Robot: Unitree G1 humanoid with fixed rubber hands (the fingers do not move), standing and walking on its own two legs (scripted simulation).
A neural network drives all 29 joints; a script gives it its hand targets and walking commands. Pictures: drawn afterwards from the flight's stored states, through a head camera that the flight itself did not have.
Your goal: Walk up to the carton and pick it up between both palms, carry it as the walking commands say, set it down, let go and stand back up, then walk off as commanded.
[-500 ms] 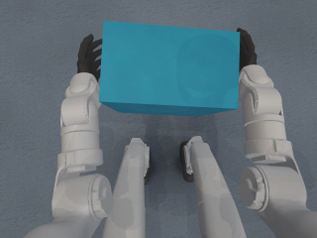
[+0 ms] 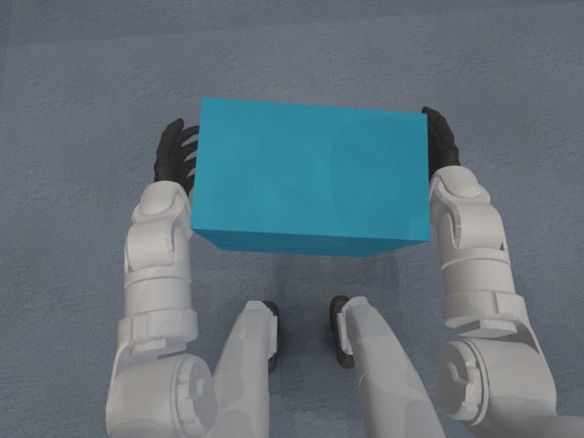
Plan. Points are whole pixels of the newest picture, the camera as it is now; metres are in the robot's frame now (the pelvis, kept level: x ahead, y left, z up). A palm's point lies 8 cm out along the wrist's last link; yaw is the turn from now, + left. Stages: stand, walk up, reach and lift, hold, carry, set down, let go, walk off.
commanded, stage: reach and lift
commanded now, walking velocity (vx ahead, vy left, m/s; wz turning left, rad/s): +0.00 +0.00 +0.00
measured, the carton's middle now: (302, 196) +0.40 +0.00 -0.10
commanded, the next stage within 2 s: hold in 1.90 s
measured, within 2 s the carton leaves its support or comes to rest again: neither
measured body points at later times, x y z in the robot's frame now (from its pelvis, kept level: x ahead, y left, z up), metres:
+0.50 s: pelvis +0.10 -0.01 +0.05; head +0.09 +0.00 +0.50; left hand +0.42 +0.16 +0.07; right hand +0.42 -0.18 +0.06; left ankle +0.12 +0.11 -0.68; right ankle +0.13 -0.13 -0.68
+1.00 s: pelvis +0.13 -0.01 +0.06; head +0.09 -0.01 +0.51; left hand +0.39 +0.16 +0.09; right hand +0.40 -0.19 +0.09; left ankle +0.12 +0.11 -0.68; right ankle +0.13 -0.13 -0.68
